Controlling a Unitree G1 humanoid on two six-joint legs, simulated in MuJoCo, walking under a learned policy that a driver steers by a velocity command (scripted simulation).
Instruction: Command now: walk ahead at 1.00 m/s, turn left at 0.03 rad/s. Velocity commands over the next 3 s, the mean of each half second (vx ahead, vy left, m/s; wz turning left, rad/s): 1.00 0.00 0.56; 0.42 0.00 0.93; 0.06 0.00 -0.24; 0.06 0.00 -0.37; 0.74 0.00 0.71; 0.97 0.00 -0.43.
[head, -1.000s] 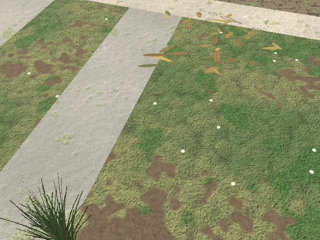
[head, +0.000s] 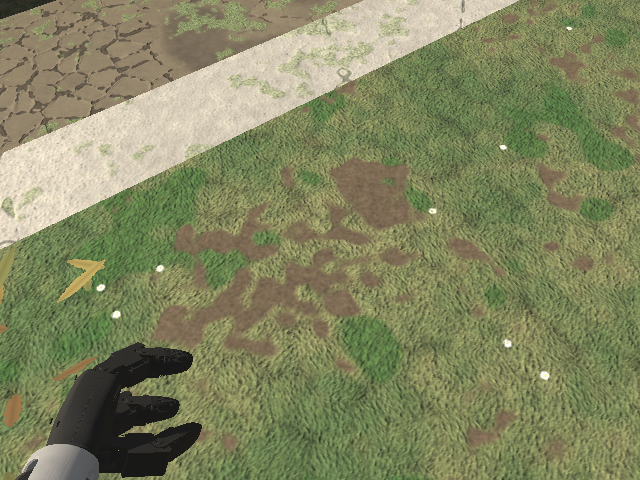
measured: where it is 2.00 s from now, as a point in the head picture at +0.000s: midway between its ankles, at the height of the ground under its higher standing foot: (251, 306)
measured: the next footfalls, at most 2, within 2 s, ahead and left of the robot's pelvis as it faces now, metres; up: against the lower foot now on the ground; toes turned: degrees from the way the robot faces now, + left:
right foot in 0.06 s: +0.26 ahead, -0.08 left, +0.00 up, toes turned +0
left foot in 0.50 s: +0.68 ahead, +0.11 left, +0.00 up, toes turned +24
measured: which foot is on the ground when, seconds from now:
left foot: down 0.00-0.04, up 0.06-0.48, down 0.50-0.86, up 0.88-1.00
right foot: up 0.00-0.04, down 0.06-0.50, up 0.52-0.86, down 0.88-1.00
